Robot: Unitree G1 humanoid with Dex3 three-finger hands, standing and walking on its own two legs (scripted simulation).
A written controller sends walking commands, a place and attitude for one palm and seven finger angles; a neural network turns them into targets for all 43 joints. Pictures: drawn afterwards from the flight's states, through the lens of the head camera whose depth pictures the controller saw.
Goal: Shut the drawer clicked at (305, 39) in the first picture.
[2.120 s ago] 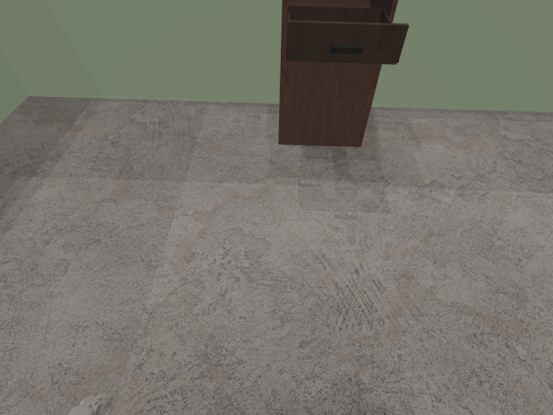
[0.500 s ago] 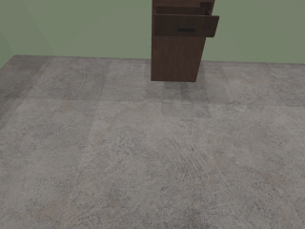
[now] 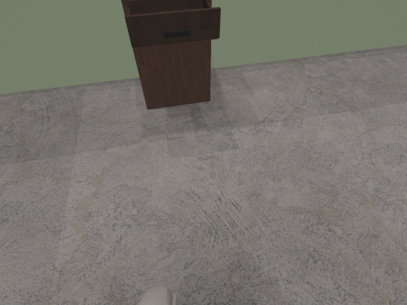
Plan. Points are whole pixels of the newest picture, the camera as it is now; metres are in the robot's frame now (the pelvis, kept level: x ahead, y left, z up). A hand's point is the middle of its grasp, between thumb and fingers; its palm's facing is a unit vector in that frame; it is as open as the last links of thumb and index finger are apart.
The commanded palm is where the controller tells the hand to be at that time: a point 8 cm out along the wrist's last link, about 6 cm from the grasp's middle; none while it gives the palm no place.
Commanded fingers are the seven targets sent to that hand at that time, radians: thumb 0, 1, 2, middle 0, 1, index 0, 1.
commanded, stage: walk to a spot facing it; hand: left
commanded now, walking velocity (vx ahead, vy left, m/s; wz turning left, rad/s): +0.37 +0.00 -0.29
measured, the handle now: (176, 31) +1.25 +0.24 -0.06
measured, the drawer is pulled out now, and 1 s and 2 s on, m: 0.30 0.30 0.30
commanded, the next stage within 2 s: turn to face it in 1.46 s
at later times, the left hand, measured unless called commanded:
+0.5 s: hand (115, 263) +0.23 +0.25 -0.19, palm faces -0.09 -0.98 -0.16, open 7.4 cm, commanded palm none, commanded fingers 0.00 0.90 0.90 -0.20 -0.30 -0.20 -0.30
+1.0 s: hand (183, 158) +0.58 +0.13 -0.18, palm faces -0.42 -0.90 -0.11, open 7.4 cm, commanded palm none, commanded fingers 0.00 0.90 0.90 -0.20 -0.30 -0.20 -0.30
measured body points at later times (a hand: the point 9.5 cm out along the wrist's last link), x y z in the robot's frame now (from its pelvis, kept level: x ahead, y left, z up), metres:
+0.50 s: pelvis +0.23 +0.07 -0.01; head +0.24 +0.10 +0.44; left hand +0.24 +0.31 -0.18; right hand +0.27 -0.17 -0.14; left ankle +0.28 +0.12 -0.74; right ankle +0.13 -0.05 -0.63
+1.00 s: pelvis +0.43 +0.02 -0.01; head +0.46 +0.02 +0.43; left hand +0.60 +0.17 -0.17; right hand +0.21 -0.06 -0.14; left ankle +0.28 +0.12 -0.74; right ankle +0.48 -0.09 -0.72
